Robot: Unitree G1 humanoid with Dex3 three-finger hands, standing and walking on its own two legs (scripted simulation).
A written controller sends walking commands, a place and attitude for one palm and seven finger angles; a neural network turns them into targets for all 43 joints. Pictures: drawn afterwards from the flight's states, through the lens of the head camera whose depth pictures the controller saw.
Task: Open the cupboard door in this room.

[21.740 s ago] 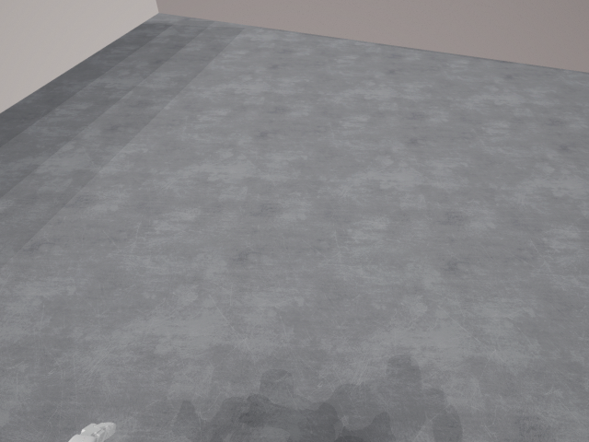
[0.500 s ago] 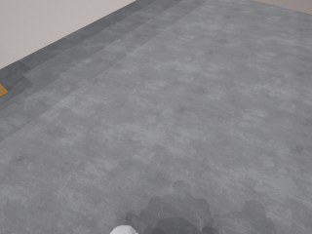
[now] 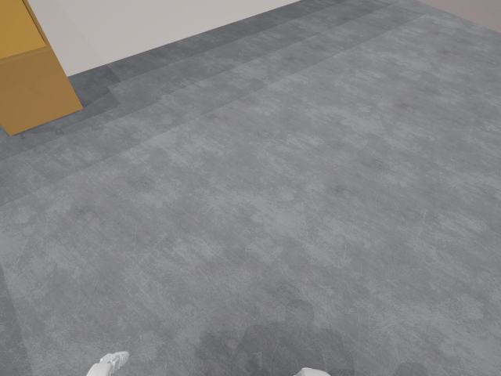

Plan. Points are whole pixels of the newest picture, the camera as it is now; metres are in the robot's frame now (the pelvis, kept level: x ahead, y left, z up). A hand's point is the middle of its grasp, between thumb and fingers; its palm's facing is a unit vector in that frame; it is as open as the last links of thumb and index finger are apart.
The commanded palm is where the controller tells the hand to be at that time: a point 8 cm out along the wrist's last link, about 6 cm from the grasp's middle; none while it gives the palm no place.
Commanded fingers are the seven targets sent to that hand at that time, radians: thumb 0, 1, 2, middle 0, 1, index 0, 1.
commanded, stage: turn or walk to find it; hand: left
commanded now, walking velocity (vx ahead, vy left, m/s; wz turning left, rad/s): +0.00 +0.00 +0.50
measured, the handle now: out of the picture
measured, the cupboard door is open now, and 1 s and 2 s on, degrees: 0 0 0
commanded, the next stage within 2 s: none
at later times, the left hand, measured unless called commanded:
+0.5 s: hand out of the picture -0.04 +0.18 -0.17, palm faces +0.32 -0.91 -0.26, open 7.4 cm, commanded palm none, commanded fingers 0.00 0.90 0.90 -0.20 -0.30 -0.20 -0.30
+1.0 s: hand out of the picture +0.06 +0.25 -0.15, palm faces +0.46 -0.86 -0.23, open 7.4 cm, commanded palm none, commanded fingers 0.00 0.90 0.90 -0.20 -0.30 -0.20 -0.30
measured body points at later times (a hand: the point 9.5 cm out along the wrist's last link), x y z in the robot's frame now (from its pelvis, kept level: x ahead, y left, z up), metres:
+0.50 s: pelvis -0.02 -0.03 +0.00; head +0.02 -0.02 +0.44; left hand -0.06 +0.23 -0.15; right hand +0.12 -0.26 -0.15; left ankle -0.08 +0.10 -0.70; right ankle +0.01 -0.13 -0.74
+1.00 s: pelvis +0.05 +0.01 +0.00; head +0.08 +0.02 +0.45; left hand +0.04 +0.29 -0.13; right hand +0.15 -0.20 -0.16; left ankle -0.08 +0.09 -0.74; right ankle +0.18 -0.07 -0.71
